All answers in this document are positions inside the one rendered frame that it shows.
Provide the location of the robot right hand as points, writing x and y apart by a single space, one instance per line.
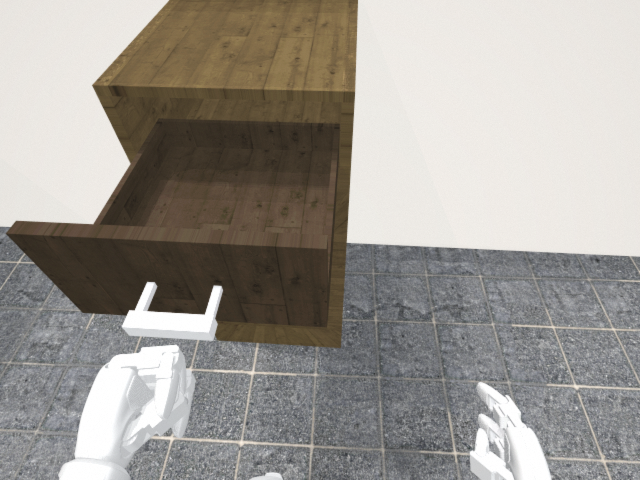
516 447

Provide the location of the handle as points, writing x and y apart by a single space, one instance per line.
142 322

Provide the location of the robot left hand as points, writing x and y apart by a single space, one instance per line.
153 382

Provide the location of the robot left forearm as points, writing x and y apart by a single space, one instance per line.
92 469

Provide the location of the drawer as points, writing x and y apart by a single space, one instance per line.
246 205

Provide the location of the cabinet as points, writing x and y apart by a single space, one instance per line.
246 60

